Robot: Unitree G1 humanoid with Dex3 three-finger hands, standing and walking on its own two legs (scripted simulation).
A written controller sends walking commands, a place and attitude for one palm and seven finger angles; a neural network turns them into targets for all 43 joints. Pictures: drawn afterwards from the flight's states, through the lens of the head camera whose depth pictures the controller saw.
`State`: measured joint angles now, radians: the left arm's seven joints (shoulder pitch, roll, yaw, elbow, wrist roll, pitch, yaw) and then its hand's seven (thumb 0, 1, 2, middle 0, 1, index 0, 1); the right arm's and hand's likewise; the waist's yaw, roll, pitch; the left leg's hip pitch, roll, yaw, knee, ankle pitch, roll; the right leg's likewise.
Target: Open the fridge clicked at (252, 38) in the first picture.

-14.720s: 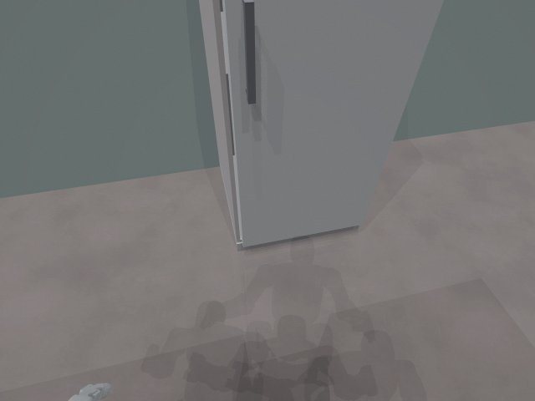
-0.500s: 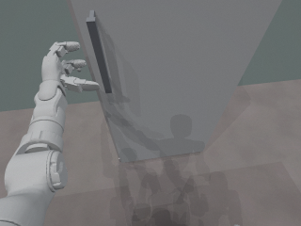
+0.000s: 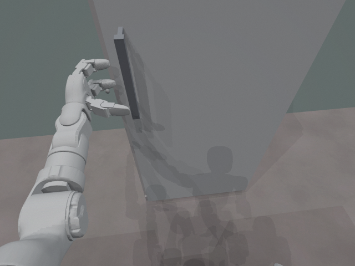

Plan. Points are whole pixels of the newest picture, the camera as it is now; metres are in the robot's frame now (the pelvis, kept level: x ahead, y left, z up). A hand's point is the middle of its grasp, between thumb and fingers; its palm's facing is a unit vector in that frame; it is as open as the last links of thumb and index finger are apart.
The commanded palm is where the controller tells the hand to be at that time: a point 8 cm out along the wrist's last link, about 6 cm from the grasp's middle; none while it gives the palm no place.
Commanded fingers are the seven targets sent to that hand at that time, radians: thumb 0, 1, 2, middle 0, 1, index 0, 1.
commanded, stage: move the hooked fingers beside the handle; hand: left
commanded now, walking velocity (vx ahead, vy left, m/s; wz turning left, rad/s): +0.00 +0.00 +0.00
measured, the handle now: (129, 78) +0.52 +0.14 +0.16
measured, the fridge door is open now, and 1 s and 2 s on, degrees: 0 0 0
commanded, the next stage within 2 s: feel for the door with the fingertips in 0.40 s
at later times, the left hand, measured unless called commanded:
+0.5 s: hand (110, 94) +0.45 +0.17 +0.16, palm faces +0.14 -0.99 +0.00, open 14.0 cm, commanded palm +0.42 +0.22 +0.16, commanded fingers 0.00 -0.50 0.30 -0.30 -1.20 -0.30 -1.20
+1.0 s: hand (125, 91) +0.45 +0.13 +0.17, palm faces +0.15 -0.99 +0.00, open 14.0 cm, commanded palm +0.43 +0.19 +0.16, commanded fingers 0.00 -0.50 0.30 -0.30 -1.20 -0.30 -1.20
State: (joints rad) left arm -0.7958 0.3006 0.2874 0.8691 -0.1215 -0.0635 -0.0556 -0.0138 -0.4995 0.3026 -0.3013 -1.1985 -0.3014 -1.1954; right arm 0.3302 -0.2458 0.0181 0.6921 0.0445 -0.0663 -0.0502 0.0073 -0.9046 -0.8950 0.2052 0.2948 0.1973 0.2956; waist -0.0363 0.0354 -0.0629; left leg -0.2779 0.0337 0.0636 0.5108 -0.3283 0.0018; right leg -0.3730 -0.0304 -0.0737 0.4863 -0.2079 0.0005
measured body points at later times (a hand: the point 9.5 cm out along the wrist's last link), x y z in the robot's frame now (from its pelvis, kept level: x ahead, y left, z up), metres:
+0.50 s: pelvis -0.01 -0.01 +0.00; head +0.02 -0.02 +0.45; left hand +0.44 +0.22 +0.16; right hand +0.06 -0.27 -0.12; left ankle -0.05 +0.11 -0.74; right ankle +0.02 -0.12 -0.74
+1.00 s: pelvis -0.02 -0.01 +0.00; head +0.01 -0.02 +0.45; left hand +0.44 +0.19 +0.17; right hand +0.06 -0.26 -0.12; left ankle -0.05 +0.11 -0.74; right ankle +0.02 -0.12 -0.74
